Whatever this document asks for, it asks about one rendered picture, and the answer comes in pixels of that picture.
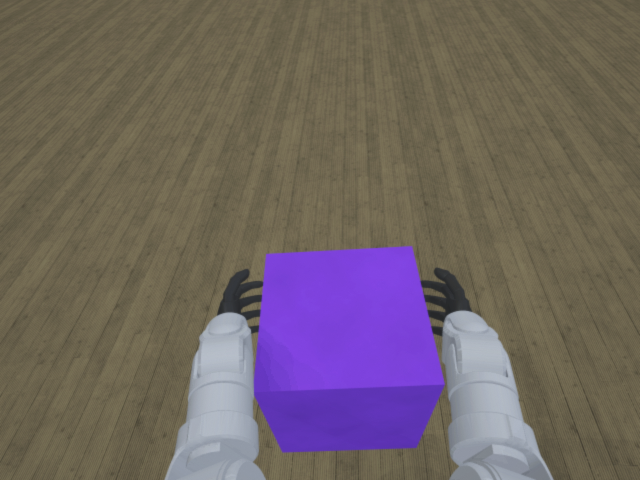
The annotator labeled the left robot hand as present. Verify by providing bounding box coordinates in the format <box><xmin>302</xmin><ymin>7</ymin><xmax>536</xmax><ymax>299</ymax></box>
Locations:
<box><xmin>217</xmin><ymin>269</ymin><xmax>263</xmax><ymax>334</ymax></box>

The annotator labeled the right robot hand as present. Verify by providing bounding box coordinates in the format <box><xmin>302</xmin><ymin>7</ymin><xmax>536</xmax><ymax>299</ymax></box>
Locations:
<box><xmin>420</xmin><ymin>268</ymin><xmax>472</xmax><ymax>336</ymax></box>

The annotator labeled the robot right forearm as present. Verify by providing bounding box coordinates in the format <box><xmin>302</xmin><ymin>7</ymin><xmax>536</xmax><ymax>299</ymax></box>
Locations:
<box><xmin>442</xmin><ymin>311</ymin><xmax>554</xmax><ymax>480</ymax></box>

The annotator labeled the carton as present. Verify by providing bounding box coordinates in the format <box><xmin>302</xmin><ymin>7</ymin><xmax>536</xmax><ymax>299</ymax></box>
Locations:
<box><xmin>254</xmin><ymin>246</ymin><xmax>445</xmax><ymax>453</ymax></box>

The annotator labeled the left robot upper arm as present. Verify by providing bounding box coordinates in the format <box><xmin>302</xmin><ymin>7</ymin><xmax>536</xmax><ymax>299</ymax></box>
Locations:
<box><xmin>176</xmin><ymin>457</ymin><xmax>266</xmax><ymax>480</ymax></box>

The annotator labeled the robot left forearm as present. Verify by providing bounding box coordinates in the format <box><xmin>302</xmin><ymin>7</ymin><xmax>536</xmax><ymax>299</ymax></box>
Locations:
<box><xmin>165</xmin><ymin>312</ymin><xmax>259</xmax><ymax>480</ymax></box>

